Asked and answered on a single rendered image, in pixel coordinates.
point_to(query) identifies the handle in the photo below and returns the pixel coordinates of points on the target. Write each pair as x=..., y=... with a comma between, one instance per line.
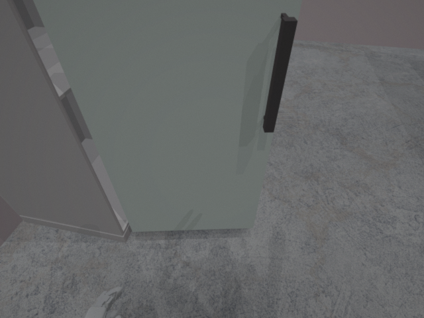
x=281, y=61

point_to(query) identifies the robot left hand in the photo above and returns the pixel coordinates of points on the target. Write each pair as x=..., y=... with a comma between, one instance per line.
x=104, y=303

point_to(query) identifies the fridge door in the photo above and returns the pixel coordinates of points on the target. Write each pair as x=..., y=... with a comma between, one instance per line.
x=174, y=94

